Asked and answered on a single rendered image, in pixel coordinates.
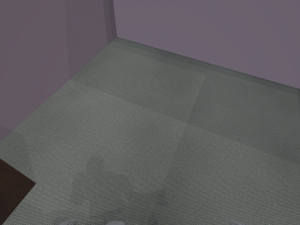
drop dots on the cabinet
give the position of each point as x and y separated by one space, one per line
14 186

